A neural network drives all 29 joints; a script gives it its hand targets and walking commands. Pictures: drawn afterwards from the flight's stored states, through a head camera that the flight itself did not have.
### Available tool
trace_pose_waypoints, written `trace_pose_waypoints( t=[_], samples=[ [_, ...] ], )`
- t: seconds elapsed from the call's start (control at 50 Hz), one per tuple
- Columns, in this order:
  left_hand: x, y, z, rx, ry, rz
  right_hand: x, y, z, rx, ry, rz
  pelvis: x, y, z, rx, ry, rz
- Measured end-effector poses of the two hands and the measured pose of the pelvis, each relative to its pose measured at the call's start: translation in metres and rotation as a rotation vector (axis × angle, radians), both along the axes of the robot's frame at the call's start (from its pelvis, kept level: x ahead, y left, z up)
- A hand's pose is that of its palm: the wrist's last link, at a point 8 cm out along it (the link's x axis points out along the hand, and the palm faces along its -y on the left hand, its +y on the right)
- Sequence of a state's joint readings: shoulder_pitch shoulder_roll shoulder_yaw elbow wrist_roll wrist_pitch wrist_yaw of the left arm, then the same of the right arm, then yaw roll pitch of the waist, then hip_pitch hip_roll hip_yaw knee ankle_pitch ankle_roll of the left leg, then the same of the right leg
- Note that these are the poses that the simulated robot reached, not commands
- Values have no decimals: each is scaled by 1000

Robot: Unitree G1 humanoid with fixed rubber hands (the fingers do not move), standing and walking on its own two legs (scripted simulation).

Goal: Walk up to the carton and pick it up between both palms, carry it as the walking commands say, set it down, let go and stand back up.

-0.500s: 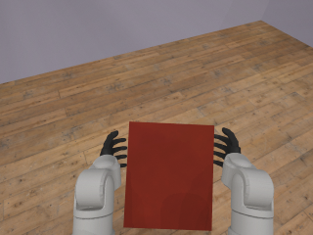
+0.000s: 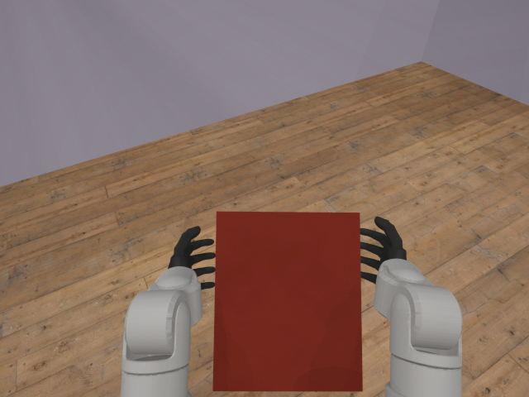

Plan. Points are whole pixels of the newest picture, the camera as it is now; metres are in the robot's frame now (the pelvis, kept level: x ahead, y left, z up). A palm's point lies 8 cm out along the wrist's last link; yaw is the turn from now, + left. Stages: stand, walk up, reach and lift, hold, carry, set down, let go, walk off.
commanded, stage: carry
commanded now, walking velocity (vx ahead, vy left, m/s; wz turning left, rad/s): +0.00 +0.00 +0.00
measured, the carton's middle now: (283, 286) +0.32 -0.01 +0.00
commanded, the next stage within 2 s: none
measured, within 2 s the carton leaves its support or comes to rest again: neither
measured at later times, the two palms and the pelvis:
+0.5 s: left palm (170, 311) +0.23 +0.14 +0.10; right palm (389, 293) +0.25 -0.14 +0.11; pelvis -0.04 +0.00 +0.00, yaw +2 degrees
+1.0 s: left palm (168, 320) +0.24 +0.15 +0.06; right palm (374, 303) +0.25 -0.13 +0.07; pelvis -0.04 +0.01 +0.00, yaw +2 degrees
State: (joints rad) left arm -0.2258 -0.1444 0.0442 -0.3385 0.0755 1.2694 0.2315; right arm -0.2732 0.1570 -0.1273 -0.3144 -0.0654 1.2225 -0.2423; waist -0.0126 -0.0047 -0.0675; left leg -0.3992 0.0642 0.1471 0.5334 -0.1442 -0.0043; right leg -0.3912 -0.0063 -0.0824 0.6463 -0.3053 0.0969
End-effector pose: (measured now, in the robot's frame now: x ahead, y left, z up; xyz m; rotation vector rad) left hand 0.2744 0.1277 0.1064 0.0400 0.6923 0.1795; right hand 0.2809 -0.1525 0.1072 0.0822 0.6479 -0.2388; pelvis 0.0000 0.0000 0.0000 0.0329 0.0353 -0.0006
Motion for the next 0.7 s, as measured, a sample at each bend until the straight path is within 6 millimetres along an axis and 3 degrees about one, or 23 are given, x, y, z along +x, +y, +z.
trace_pose_waypoints(
  t=[0.16, 0.34, 0.52, 0.7],
  samples=[
    [-16, -17, -4, 8, 38, -17, -21, -17, 1, 2, 18, -5, -10, -13, 1, -6, -40, -3],
    [-29, 1, -20, -17, 86, 26, -25, 2, -9, -32, 67, 29, -27, -7, 2, -24, 26, 32],
    [-41, 11, -12, -24, 49, 25, -35, 13, 3, -44, 25, 30, -36, 2, 3, -36, 10, 32],
    [-45, 19, -28, -24, 82, 35, -38, 21, -12, -54, 54, 45, -41, 6, 3, -41, 0, 31]
  ],
)
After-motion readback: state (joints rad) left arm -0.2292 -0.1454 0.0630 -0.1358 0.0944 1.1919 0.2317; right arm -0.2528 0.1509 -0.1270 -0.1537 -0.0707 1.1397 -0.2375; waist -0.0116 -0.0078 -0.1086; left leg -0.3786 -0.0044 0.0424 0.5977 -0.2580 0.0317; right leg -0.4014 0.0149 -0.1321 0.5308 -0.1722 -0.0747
